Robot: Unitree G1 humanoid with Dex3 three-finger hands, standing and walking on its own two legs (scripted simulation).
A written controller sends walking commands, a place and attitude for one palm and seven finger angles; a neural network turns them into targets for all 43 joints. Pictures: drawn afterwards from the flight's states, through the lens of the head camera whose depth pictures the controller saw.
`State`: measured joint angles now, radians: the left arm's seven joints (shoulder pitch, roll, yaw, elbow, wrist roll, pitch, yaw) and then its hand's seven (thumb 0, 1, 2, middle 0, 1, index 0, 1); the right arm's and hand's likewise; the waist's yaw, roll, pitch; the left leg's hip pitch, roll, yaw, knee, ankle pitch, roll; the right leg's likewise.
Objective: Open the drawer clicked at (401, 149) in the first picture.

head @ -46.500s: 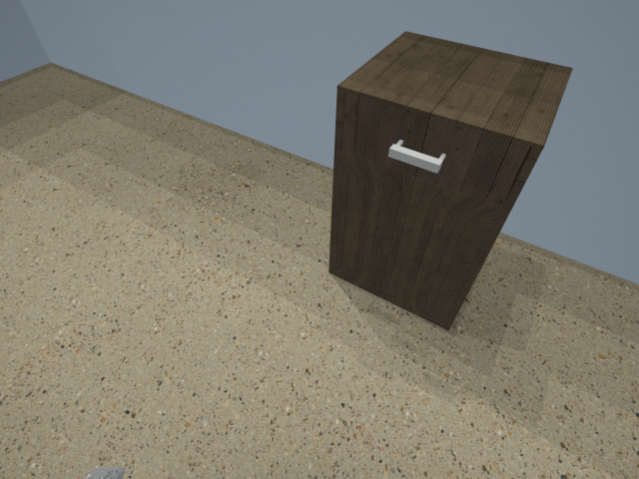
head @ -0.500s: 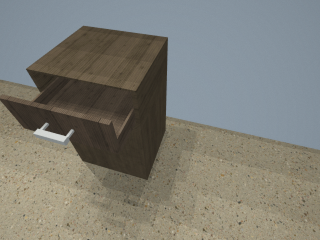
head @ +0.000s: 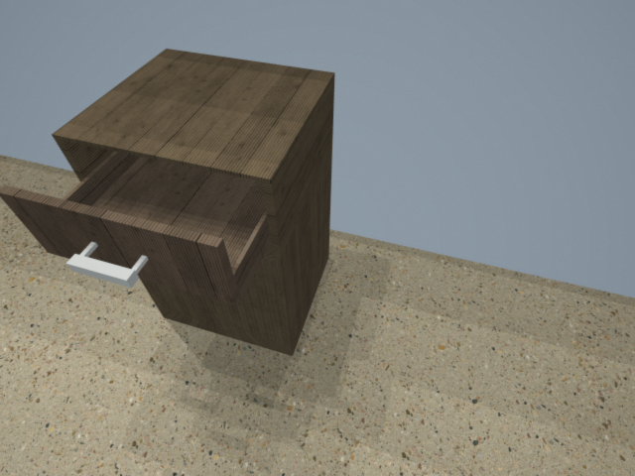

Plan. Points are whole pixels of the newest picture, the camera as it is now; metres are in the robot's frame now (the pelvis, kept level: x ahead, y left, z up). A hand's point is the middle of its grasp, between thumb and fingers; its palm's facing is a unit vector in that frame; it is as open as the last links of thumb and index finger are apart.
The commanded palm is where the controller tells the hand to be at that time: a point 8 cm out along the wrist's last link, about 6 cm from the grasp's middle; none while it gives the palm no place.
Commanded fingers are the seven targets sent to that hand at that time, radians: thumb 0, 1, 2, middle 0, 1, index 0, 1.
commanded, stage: look to check the result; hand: left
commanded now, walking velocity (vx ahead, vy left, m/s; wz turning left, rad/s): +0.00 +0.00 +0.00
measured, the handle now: (110, 262) +0.48 +0.42 -0.09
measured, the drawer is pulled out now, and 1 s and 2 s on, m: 0.17 0.17 0.17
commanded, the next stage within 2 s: turn to face it in 0.42 s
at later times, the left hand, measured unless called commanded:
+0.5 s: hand out of the picture +0.08 +0.25 -0.15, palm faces -0.03 -0.93 -0.36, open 7.4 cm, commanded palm none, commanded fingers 0.00 0.90 0.90 -0.20 -0.30 -0.20 -0.30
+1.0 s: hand out of the picture +0.00 +0.24 -0.19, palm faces +0.17 -0.95 -0.26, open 7.4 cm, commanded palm none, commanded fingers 0.00 0.90 0.90 -0.20 -0.30 -0.20 -0.30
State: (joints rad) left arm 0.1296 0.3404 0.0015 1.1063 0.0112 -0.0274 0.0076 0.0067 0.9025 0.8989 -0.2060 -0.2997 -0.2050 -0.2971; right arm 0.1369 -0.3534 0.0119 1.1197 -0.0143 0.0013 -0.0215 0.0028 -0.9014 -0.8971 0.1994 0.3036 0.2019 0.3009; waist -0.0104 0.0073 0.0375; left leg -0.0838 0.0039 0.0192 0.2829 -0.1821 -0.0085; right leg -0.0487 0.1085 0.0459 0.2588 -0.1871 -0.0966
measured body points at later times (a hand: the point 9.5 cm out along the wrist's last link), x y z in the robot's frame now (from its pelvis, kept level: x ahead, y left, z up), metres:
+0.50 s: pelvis +0.00 +0.00 +0.00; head +0.01 -0.01 +0.45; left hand +0.08 +0.30 -0.13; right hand +0.06 -0.30 -0.14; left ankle -0.02 +0.12 -0.75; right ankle -0.03 -0.06 -0.75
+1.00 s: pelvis -0.02 +0.03 -0.02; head +0.01 +0.04 +0.43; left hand -0.01 +0.29 -0.17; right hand +0.04 -0.22 -0.17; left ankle -0.03 +0.18 -0.74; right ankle -0.03 -0.05 -0.75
